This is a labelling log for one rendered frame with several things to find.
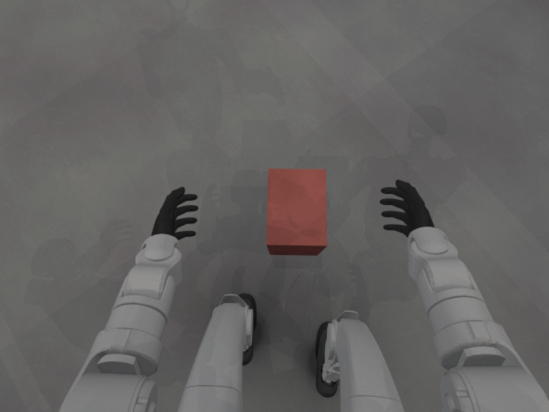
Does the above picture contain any left robot forearm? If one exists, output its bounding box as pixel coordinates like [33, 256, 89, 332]
[59, 234, 182, 412]

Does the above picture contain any right robot upper arm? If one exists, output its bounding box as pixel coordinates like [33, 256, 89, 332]
[441, 366, 549, 412]

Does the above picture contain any robot left hand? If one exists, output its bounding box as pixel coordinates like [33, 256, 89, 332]
[151, 187, 198, 240]

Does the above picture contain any left robot upper arm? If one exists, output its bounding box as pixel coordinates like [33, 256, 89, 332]
[63, 373, 158, 412]

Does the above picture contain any carton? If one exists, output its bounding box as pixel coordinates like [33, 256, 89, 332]
[267, 168, 328, 256]

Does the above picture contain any robot left foot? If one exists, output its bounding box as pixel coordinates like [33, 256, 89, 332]
[239, 294, 256, 366]

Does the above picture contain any right robot forearm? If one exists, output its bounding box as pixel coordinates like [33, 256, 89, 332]
[407, 227, 549, 407]

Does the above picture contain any robot foot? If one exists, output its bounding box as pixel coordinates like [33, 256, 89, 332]
[239, 294, 256, 366]
[316, 322, 338, 397]

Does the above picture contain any robot right hand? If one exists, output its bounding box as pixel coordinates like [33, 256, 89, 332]
[380, 179, 434, 237]

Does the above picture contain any robot right foot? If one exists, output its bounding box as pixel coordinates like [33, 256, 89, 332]
[316, 322, 338, 397]

